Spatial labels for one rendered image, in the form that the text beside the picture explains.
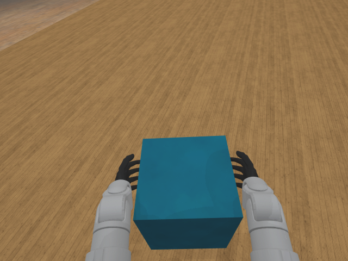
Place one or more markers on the left robot hand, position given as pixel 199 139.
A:
pixel 124 171

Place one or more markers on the carton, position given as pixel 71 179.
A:
pixel 186 196

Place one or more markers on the left robot forearm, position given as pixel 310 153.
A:
pixel 110 241

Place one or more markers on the right robot hand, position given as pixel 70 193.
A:
pixel 247 167

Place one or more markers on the right robot forearm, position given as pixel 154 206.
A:
pixel 266 223

